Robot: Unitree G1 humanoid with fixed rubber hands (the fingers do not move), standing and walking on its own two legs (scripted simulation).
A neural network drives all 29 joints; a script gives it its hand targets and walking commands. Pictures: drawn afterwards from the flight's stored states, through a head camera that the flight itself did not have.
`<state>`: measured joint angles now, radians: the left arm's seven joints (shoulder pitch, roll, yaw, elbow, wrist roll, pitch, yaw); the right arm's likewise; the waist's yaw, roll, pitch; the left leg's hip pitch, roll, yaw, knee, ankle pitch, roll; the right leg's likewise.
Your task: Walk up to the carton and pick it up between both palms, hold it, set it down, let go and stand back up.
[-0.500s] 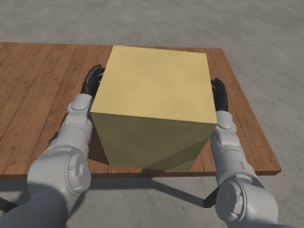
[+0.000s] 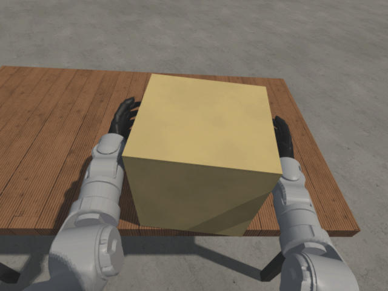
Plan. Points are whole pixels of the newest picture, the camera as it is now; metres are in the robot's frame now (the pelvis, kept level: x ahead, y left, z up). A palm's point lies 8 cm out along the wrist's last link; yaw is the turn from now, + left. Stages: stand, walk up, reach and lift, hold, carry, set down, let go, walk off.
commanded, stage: reach and lift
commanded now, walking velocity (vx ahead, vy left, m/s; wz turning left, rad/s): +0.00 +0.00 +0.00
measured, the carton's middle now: (199, 160) +0.41 -0.02 +0.05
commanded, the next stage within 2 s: none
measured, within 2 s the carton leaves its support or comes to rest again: neither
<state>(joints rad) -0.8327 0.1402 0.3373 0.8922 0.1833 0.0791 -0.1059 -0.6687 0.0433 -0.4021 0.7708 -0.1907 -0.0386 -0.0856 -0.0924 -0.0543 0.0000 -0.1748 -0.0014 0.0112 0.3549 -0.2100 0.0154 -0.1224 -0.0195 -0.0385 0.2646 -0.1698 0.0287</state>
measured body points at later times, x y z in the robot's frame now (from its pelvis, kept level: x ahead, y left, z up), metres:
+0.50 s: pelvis -0.02 +0.00 +0.00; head -0.03 +0.04 +0.45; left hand +0.43 +0.16 +0.17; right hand +0.37 -0.19 +0.15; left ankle -0.02 +0.10 -0.75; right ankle -0.02 -0.14 -0.75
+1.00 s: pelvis -0.02 -0.01 +0.00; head -0.04 +0.03 +0.45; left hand +0.41 +0.15 +0.20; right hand +0.38 -0.19 +0.19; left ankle -0.02 +0.10 -0.75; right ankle -0.02 -0.14 -0.75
